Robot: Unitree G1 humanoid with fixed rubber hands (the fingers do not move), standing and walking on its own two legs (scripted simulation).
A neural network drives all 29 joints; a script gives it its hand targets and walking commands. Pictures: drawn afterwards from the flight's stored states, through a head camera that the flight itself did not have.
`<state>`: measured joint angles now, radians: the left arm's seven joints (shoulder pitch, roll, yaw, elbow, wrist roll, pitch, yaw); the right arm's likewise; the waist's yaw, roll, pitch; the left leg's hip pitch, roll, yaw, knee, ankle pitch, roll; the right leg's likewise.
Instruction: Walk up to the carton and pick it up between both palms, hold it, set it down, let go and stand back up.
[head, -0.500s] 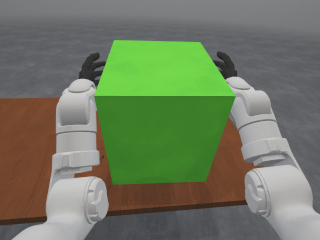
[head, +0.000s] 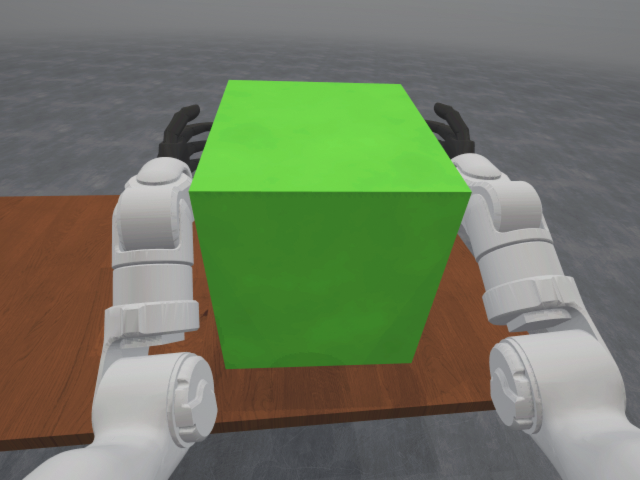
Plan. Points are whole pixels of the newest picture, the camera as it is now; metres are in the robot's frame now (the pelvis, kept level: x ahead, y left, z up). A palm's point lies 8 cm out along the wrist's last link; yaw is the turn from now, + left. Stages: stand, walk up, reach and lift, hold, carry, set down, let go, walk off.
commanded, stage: hold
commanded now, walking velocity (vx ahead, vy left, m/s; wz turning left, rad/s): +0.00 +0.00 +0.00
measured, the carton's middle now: (318, 218) +0.38 +0.02 +0.22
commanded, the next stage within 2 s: none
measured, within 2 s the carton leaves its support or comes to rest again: neither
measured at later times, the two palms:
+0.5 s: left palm (176, 171) +0.36 +0.18 +0.29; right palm (455, 167) +0.38 -0.14 +0.30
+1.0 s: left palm (176, 170) +0.37 +0.18 +0.29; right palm (454, 167) +0.38 -0.14 +0.30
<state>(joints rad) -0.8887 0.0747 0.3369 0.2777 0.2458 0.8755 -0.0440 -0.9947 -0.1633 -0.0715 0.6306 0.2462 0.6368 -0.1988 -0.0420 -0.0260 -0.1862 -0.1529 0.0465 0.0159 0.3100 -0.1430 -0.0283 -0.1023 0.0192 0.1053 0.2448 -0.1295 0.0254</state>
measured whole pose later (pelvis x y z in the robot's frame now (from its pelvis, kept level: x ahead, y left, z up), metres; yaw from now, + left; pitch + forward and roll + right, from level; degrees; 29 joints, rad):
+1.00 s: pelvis +0.00 +0.00 +0.00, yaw +0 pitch -1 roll -1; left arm -0.89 0.07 0.34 0.28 0.25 0.88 -0.04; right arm -0.99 -0.16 -0.07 0.63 0.25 0.64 -0.20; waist -0.04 -0.03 -0.19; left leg -0.15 0.05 0.02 0.31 -0.14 -0.03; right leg -0.10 0.02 0.11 0.24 -0.13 0.03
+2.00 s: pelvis +0.00 +0.00 +0.00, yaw +0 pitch -1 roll -1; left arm -0.89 0.07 0.34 0.27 0.25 0.88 -0.05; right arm -0.99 -0.16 -0.07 0.63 0.25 0.64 -0.20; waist -0.04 -0.03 -0.19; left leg -0.15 0.05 0.02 0.31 -0.14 -0.03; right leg -0.10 0.02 0.11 0.24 -0.13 0.03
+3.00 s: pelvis +0.02 +0.00 +0.00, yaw +0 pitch -2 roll -1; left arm -0.71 0.02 0.33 0.19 0.31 0.67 -0.06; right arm -0.88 -0.12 -0.05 0.73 0.24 0.18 -0.12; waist -0.04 -0.03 -0.09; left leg -0.11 0.05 0.02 0.31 -0.17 -0.03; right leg -0.05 0.02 0.10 0.24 -0.16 0.02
